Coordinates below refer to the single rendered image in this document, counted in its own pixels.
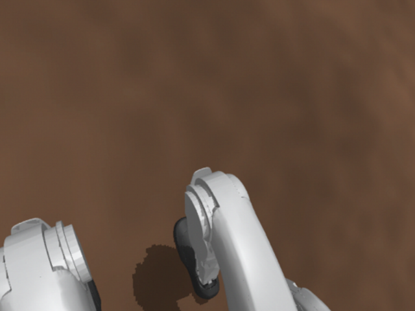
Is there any left robot foot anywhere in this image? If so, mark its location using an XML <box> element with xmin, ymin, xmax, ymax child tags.
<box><xmin>88</xmin><ymin>278</ymin><xmax>101</xmax><ymax>311</ymax></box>

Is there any right robot hand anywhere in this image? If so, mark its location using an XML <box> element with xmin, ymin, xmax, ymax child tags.
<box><xmin>285</xmin><ymin>278</ymin><xmax>330</xmax><ymax>311</ymax></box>

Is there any right robot foot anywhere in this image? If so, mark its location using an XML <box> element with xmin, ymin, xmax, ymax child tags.
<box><xmin>174</xmin><ymin>217</ymin><xmax>219</xmax><ymax>299</ymax></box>

